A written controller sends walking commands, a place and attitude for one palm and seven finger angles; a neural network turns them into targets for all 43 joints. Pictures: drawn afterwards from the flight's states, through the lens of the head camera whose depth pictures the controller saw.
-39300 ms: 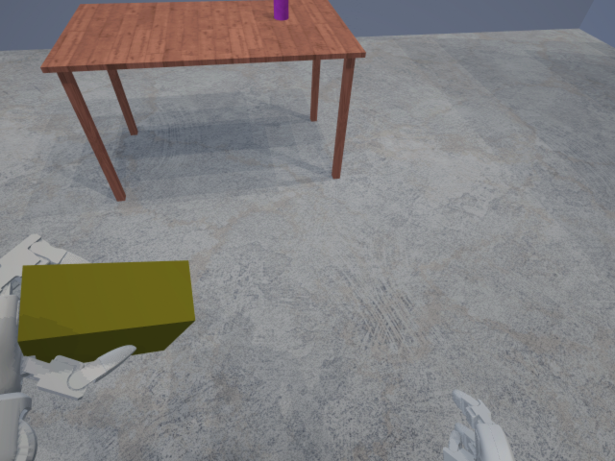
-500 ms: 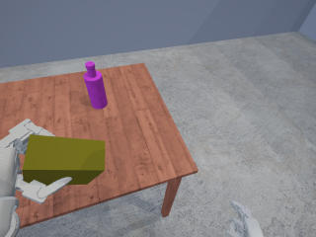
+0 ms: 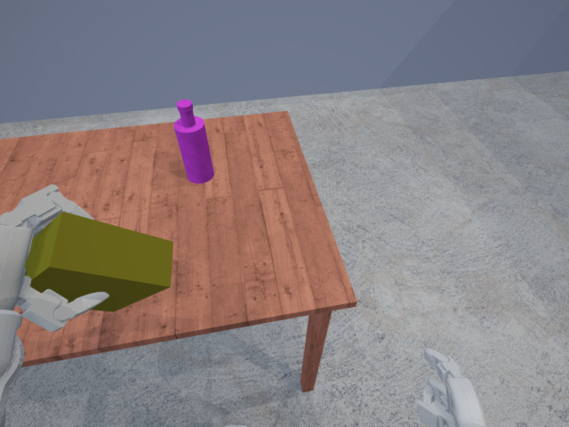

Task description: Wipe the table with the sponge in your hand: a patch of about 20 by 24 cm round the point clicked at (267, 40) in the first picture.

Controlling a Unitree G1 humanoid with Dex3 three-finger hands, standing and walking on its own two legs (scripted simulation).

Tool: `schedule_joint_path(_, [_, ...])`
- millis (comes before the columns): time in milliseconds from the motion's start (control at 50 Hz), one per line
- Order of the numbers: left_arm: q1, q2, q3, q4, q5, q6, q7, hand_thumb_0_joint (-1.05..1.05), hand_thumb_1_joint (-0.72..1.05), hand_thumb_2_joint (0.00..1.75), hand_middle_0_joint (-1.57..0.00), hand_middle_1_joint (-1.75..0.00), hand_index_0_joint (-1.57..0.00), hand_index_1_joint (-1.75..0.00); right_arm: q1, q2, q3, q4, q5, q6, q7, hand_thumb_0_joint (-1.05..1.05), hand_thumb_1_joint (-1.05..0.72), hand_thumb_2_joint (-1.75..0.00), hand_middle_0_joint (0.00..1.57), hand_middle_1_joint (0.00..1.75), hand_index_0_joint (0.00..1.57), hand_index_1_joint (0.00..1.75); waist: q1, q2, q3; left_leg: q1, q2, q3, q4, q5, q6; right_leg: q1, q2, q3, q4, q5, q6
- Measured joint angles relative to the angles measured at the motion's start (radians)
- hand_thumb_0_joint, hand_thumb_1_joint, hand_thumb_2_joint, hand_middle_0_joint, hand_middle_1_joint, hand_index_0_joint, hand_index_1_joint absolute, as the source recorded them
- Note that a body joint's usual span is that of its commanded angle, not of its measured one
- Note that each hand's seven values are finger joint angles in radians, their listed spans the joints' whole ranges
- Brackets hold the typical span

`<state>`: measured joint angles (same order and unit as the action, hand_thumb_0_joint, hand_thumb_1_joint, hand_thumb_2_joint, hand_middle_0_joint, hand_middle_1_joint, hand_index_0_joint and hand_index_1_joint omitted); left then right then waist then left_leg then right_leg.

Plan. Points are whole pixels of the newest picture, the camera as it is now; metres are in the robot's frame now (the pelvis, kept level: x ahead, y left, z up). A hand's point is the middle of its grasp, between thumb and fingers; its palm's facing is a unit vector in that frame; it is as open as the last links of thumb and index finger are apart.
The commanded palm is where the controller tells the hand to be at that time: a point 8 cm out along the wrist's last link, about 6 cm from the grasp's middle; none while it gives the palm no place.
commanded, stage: turn the palm down, sponge in hand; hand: left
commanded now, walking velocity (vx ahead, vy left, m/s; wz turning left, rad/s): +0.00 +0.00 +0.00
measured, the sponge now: (110, 273) +0.25 +0.26 +0.11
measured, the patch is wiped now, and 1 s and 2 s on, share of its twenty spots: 0.00 0.00 0.00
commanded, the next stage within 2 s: move the sponge above the wiping area in 1.70 s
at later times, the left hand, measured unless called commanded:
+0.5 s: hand (71, 266) +0.24 +0.29 +0.13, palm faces +0.21 -0.39 -0.89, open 10.2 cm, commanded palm +0.21 +0.29 +0.18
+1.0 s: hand (54, 284) +0.23 +0.32 +0.10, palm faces +0.01 -0.23 -0.97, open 10.2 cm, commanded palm +0.21 +0.32 +0.17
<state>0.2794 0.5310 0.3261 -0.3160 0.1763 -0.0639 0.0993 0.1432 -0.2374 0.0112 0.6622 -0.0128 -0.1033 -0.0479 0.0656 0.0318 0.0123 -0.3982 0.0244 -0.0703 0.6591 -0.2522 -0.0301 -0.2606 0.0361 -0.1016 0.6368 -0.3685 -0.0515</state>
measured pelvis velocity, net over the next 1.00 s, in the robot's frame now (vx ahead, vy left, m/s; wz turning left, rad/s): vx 0.01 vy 0.04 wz -0.04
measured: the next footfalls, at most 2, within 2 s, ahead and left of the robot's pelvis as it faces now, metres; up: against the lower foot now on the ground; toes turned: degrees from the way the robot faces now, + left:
none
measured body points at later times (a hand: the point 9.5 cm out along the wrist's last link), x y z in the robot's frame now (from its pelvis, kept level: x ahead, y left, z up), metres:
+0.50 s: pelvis +0.02 -0.01 -0.01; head +0.03 -0.04 +0.44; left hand +0.23 +0.31 +0.18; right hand +0.19 -0.27 -0.10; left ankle +0.06 +0.14 -0.72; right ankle -0.01 -0.08 -0.72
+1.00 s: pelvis +0.01 +0.04 +0.01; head +0.01 +0.01 +0.46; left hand +0.23 +0.33 +0.15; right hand +0.24 -0.17 -0.07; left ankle +0.06 +0.14 -0.72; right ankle -0.01 -0.08 -0.72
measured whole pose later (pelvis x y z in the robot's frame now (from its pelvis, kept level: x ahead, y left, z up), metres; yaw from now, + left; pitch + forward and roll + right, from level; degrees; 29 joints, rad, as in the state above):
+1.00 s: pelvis +0.01 +0.04 +0.01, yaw -2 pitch +0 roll -1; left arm 0.27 0.56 0.06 -0.27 0.70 0.30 -0.01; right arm 0.07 -0.25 0.04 0.58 0.05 0.05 -0.08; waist 0.09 0.11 -0.02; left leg -0.35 -0.01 0.00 0.59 -0.23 0.03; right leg -0.23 -0.01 -0.04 0.56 -0.33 0.01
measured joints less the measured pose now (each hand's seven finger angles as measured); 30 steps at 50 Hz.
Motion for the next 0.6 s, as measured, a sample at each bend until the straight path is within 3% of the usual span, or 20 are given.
schedule_joint_path(60, [-0.069,0.019,0.009,0.093,0.007,0.068,-0.031,-0.01,-0.53,1.04,-0.73,-1.34,-0.74,-1.33,0.001,-0.015,0.003,0.002,0.016,0.014,-0.016,0.01,-0.9,-0.9,0.2,0.3,0.2,0.3,0.0,0.031,-0.003,0.006,0.002,-0.005,-0.003,0.0,-0.001,0.003,0.003,-0.004,0.003,-0.003,-0.007])
schedule_joint_path(120, [-0.074,0.045,-0.009,0.151,0.023,0.138,-0.102,-0.01,-0.52,1.04,-0.72,-1.34,-0.74,-1.33,0.006,-0.025,0.009,-0.013,0.029,0.027,-0.032,0.01,-0.9,-0.9,0.2,0.3,0.2,0.3,-0.006,0.054,-0.008,0.019,0.006,0.01,-0.024,0.006,0.006,0.002,0.004,0.01,-0.001,0.0,-0.011])
schedule_joint_path(160, [-0.049,0.058,-0.023,0.16,0.032,0.142,-0.151,-0.01,-0.52,1.04,-0.72,-1.34,-0.73,-1.34,0.008,-0.026,0.01,-0.024,0.034,0.029,-0.037,0.01,-0.9,-0.9,0.2,0.3,0.2,0.3,-0.014,0.059,-0.006,0.025,0.009,0.022,-0.035,0.008,0.012,-0.001,0.006,0.022,-0.001,0.0,-0.013])
schedule_joint_path(220, [0.013,0.07,-0.03,0.126,0.039,0.085,-0.193,-0.01,-0.52,1.04,-0.72,-1.34,-0.73,-1.34,0.013,-0.021,0.005,-0.033,0.03,0.029,-0.038,0.01,-0.9,-0.9,0.2,0.3,0.2,0.3,-0.022,0.047,-0.005,0.019,0.015,0.034,-0.035,0.004,0.018,-0.016,0.011,0.034,0.008,-0.004,-0.019])
schedule_joint_path(300, [0.078,0.075,-0.014,0.038,0.055,-0.016,-0.154,-0.01,-0.52,1.04,-0.73,-1.34,-0.74,-1.33,0.031,-0.017,-0.013,-0.034,0.017,0.029,-0.029,0.01,-0.9,-0.9,0.2,0.3,0.2,0.3,-0.019,0.018,-0.009,-0.007,0.023,0.033,-0.008,-0.012,0.013,-0.039,0.02,0.035,0.029,-0.019,-0.026])
schedule_joint_path(360, [0.097,0.08,0.009,-0.002,0.088,-0.034,-0.084,-0.01,-0.52,1.04,-0.73,-1.34,-0.74,-1.33,0.044,-0.026,-0.03,-0.035,0.015,0.04,-0.02,0.01,-0.9,-0.9,0.2,0.3,0.2,0.3,-0.012,0.011,-0.018,-0.029,0.027,0.027,0.022,-0.03,0.002,-0.055,0.024,0.03,0.048,-0.032,-0.028])
schedule_joint_path(460, [0.097,0.079,0.012,0.022,0.157,0.075,-0.016,-0.01,-0.52,1.04,-0.73,-1.34,-0.74,-1.33,0.049,-0.055,-0.047,-0.048,0.026,0.075,-0.027,0.01,-0.9,-0.9,0.2,0.3,0.2,0.3,-0.005,0.037,-0.037,-0.046,0.02,0.028,0.046,-0.047,-0.005,-0.069,0.016,0.031,0.068,-0.047,-0.017])
schedule_joint_path(540, [0.104,0.069,-0.033,0.047,0.205,0.158,-0.044,-0.01,-0.52,1.04,-0.73,-1.34,-0.74,-1.34,0.039,-0.062,-0.042,-0.06,0.041,0.089,-0.044,0.01,-0.9,-0.9,0.2,0.3,0.2,0.3,-0.002,0.053,-0.046,-0.037,0.007,0.038,0.037,-0.045,0.007,-0.062,0.002,0.04,0.063,-0.046,-0.003])
schedule_joint_path(600, [0.121,0.054,-0.093,0.02,0.253,0.153,-0.066,-0.01,-0.52,1.04,-0.73,-1.34,-0.74,-1.34,0.028,-0.05,-0.037,-0.069,0.041,0.086,-0.052,0.01,-0.9,-0.9,0.2,0.3,0.2,0.3,-0.001,0.056,-0.053,-0.03,0.0,0.043,0.028,-0.042,0.011,-0.054,-0.006,0.044,0.051,-0.041,0.007])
